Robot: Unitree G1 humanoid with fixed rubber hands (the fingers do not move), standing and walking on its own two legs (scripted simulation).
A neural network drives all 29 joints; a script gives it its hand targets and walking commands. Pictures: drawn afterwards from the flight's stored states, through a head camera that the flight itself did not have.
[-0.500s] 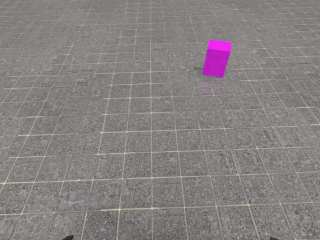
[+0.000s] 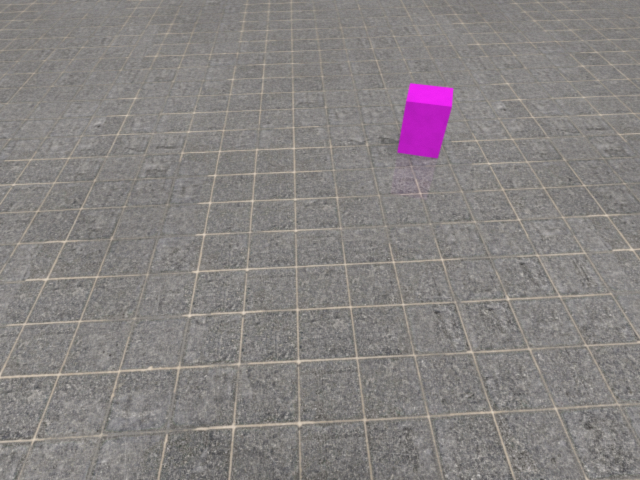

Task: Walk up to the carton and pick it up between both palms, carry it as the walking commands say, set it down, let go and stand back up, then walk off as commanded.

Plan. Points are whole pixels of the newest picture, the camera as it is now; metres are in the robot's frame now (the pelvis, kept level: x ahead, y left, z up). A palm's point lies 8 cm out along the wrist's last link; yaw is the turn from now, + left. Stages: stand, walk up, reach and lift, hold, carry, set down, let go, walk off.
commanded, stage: walk up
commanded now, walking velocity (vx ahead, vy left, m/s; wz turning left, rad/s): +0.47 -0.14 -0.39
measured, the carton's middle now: (424, 121) +1.83 -0.43 -0.63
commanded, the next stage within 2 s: none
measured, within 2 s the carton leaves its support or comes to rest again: neither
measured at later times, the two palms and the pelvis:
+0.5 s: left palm (241, 474) +0.15 +0.14 -0.14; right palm (574, 447) +0.20 -0.33 -0.14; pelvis +0.16 -0.09 +0.00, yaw -7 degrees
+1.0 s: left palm (290, 235) +0.58 +0.11 -0.13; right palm (529, 370) +0.31 -0.30 -0.14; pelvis +0.41 -0.10 +0.00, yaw -10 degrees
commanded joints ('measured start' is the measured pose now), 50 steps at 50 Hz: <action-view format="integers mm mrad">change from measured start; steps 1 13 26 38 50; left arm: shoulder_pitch -235 494 248 166 -106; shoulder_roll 48 258 49 -79 -78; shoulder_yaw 32 75 36 29 17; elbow -183 -17 -63 -48 -175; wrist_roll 17 22 9 8 0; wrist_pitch -17 -87 -112 -101 -68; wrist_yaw -34 22 25 13 -26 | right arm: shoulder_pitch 193 6 -71 173 271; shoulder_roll -224 -19 58 4 -19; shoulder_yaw -79 -3 -10 -44 -50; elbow -20 -131 -159 -55 -14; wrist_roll -4 -11 3 -2 4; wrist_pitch -23 -56 -36 -99 -97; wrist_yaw -50 38 71 12 8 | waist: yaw -93 154 17 -43 -62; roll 87 -303 -123 126 131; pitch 77 -71 99 -10 101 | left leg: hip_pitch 185 -685 -346 32 -22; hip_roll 480 18 97 336 281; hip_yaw -437 2 69 -237 -15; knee -240 871 283 -127 -198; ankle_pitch -392 -345 41 55 106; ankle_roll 118 0 -63 118 110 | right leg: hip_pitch -584 418 40 -407 -217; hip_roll -146 -487 -288 -154 -100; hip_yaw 67 592 38 28 -119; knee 399 -395 -430 659 51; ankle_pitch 28 -256 96 91 229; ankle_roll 17 -90 -127 8 35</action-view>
